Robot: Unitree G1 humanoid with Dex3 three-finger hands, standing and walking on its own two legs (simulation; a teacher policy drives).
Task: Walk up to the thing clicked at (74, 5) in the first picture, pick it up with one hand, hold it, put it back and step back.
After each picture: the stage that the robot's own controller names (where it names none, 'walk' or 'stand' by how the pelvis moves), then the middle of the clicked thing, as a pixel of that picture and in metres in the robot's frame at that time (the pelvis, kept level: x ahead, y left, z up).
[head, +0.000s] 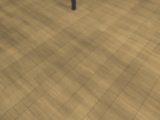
stand; (73, 1) +2.06 +0.09 -0.66
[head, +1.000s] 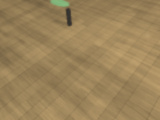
walk; (68, 17) +1.93 +0.26 -0.64
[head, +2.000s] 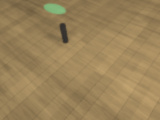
walk; (64, 33) +1.37 +0.29 -0.65
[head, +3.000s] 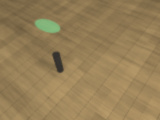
walk; (58, 62) +0.93 +0.28 -0.65
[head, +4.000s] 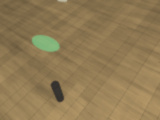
walk; (57, 92) +0.64 +0.26 -0.65
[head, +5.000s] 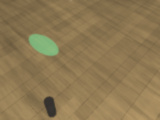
stand; (50, 107) +0.46 +0.21 -0.63
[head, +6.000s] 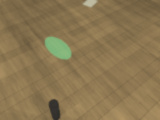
stand; (55, 110) +0.47 +0.18 -0.65
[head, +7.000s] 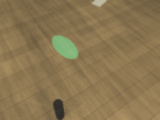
stand; (59, 110) +0.46 +0.15 -0.65
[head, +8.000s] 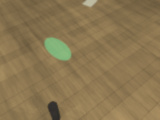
stand; (54, 112) +0.46 +0.20 -0.66
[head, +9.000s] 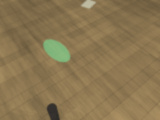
stand; (53, 114) +0.45 +0.20 -0.66
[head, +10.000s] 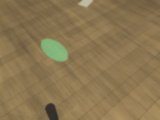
stand; (52, 114) +0.44 +0.21 -0.66
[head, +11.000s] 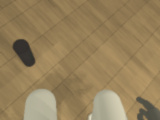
go down; (25, 54) +0.49 +0.25 -0.38
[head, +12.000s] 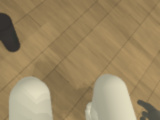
go down; (8, 35) +0.51 +0.27 -0.26
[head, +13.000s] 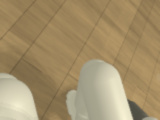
close in; out of the picture +0.48 +0.32 -0.17
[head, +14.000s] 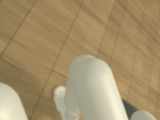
close; out of the picture +0.47 +0.34 -0.16
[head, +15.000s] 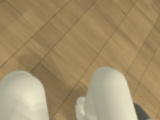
lift; out of the picture +0.40 +0.30 -0.08
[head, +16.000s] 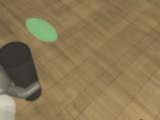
lift; (25, 77) +0.32 +0.18 +0.06
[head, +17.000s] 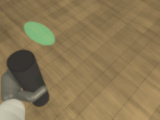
hold; (32, 83) +0.32 +0.16 +0.01
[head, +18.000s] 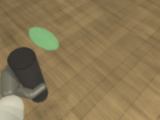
hold; (32, 79) +0.32 +0.17 +0.03
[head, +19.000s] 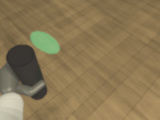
crouch; (31, 77) +0.33 +0.17 +0.04
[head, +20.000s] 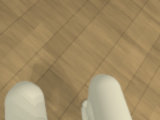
crouch; out of the picture +0.48 +0.27 -0.05
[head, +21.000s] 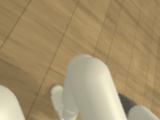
lower; out of the picture +0.45 +0.34 -0.17
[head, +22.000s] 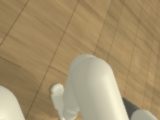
lower; out of the picture +0.46 +0.35 -0.17
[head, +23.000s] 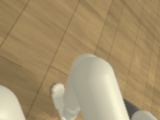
lower; out of the picture +0.46 +0.35 -0.17
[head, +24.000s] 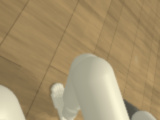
lower; out of the picture +0.46 +0.35 -0.17
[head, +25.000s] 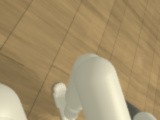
open; out of the picture +0.46 +0.35 -0.17
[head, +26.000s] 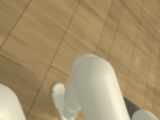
rise; out of the picture +0.45 +0.35 -0.17
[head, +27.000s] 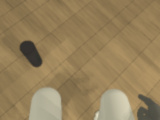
walk; (32, 55) +0.49 +0.26 -0.38
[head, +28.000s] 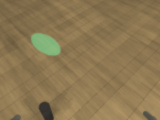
stand; (47, 113) +0.43 +0.22 -0.59
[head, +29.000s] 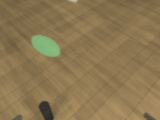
stand; (46, 112) +0.45 +0.23 -0.60
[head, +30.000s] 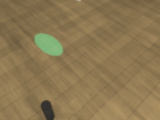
stand; (48, 111) +0.44 +0.23 -0.62
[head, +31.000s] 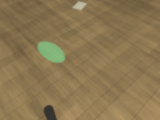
stand; (50, 116) +0.45 +0.23 -0.66
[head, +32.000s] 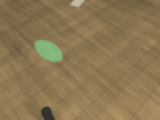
stand; (48, 117) +0.43 +0.24 -0.66
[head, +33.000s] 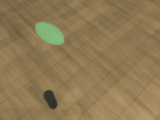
walk; (51, 100) +0.46 +0.22 -0.65
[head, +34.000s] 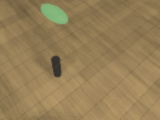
walk; (56, 67) +0.71 +0.17 -0.63
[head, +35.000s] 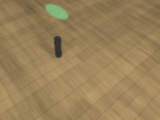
stand; (58, 47) +1.08 +0.19 -0.64
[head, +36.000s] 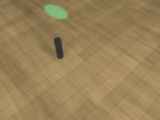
stand; (59, 48) +1.04 +0.24 -0.63
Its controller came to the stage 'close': yes
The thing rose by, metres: 0.68
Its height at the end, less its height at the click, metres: +0.00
